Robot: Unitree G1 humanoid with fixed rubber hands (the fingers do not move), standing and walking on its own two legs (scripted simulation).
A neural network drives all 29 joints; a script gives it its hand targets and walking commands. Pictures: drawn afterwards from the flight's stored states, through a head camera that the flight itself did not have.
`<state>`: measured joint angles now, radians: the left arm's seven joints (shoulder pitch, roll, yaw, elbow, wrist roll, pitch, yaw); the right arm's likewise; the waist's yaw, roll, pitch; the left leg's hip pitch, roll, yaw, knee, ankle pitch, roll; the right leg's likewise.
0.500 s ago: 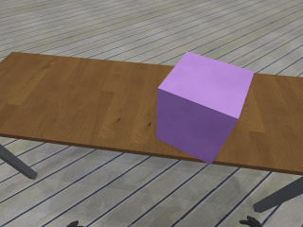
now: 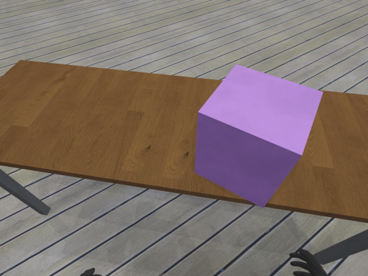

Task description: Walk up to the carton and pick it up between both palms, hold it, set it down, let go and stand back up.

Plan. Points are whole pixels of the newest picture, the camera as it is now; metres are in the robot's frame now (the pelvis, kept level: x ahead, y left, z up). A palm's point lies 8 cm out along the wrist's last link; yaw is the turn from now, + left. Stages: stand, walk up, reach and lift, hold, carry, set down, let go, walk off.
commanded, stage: walk up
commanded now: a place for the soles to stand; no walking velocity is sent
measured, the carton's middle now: (250, 137) +0.44 -0.13 +0.02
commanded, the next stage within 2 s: reach and lift in 0.24 s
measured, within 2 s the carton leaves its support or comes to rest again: neither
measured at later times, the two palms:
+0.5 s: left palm (94, 251) +0.18 +0.24 -0.08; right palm out of the picture +0.12 -0.25 -0.08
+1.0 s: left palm (94, 254) +0.17 +0.23 -0.06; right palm out of the picture +0.12 -0.23 -0.05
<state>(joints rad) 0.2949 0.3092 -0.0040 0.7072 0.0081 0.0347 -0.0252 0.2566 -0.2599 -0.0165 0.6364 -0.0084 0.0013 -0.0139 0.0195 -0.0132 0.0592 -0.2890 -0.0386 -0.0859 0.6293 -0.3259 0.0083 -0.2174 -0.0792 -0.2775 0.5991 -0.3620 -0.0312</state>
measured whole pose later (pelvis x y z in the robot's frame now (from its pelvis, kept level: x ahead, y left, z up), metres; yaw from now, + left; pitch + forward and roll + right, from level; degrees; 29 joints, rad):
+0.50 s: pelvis -0.02 -0.01 +0.00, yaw -7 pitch -4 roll -1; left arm 0.12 0.29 0.07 0.48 0.01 0.29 -0.01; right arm 0.01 -0.18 -0.03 0.96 -0.03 -0.27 0.02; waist 0.02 -0.04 0.12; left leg -0.23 0.04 0.02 0.61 -0.32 -0.02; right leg -0.21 0.00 -0.16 0.58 -0.31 -0.06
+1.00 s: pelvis -0.02 +0.00 +0.01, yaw -10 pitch -5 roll +0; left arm 0.21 0.31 0.03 0.46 -0.08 0.13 -0.05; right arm 0.17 -0.06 -0.06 0.63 -0.02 -0.20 -0.06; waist 0.05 -0.05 0.09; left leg -0.13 0.04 0.07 0.45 -0.24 -0.01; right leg -0.14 0.01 -0.11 0.44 -0.23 -0.05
